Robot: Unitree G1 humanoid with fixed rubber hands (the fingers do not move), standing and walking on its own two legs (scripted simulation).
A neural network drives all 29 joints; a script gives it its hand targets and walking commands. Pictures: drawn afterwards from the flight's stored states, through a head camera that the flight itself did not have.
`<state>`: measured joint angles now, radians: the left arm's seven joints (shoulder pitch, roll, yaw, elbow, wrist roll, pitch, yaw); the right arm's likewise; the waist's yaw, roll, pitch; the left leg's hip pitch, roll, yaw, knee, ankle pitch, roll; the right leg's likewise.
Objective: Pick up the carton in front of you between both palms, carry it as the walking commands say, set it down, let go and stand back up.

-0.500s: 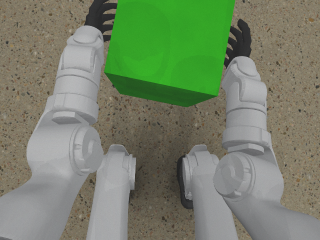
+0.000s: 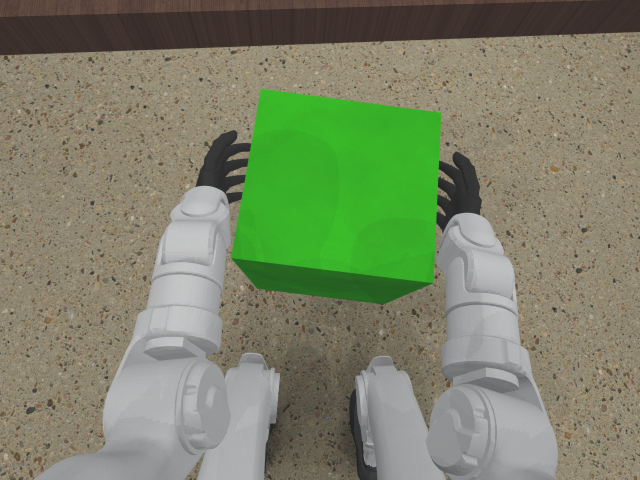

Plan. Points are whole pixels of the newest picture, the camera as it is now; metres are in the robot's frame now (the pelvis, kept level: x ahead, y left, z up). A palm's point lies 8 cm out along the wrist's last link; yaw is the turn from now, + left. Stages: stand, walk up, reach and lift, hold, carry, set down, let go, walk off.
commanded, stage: reach and lift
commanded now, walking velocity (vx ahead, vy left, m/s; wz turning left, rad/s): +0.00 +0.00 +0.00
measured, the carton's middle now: (333, 216) +0.47 -0.01 -0.11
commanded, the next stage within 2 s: hold in 1.86 s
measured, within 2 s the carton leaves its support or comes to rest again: neither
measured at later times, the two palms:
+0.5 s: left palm (169, 183) +0.40 +0.14 +0.11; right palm (542, 201) +0.40 -0.16 +0.12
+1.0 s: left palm (79, 168) +0.36 +0.14 +0.22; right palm out of the picture +0.37 -0.16 +0.23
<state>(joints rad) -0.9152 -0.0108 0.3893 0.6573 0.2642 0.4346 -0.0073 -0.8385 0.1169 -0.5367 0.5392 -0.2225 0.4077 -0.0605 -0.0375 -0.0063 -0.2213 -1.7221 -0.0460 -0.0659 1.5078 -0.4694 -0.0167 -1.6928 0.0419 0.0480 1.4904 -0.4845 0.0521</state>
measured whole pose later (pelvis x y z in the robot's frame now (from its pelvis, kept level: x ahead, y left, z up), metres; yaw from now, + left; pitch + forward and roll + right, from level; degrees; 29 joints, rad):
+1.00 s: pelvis +0.06 -0.01 +0.20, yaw +1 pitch -2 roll +0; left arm -0.31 -0.16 0.29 0.40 0.31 0.61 -0.02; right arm -0.33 0.17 -0.32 0.42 -0.31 0.59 0.01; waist 0.00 -0.01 -0.04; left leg -0.21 -0.01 -0.07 0.46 -0.21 -0.01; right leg -0.20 0.01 0.06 0.47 -0.23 0.01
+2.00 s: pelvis +0.07 -0.01 +0.21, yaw +1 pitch -7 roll +0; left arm -0.22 -0.14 0.18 0.19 0.26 0.74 -0.01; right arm -0.24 0.15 -0.20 0.20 -0.26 0.72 0.00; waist 0.00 0.00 0.02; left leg -0.05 -0.01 -0.07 0.34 -0.17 -0.01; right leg -0.04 0.01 0.07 0.34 -0.19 0.01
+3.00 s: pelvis +0.07 -0.01 +0.21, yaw +1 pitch -8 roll +0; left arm -0.23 -0.15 0.18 0.18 0.27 0.78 -0.01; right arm -0.25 0.15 -0.21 0.20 -0.28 0.76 0.01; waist 0.00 0.00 0.04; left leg -0.03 -0.01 -0.07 0.34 -0.18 -0.01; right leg -0.02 0.01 0.07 0.34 -0.19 0.01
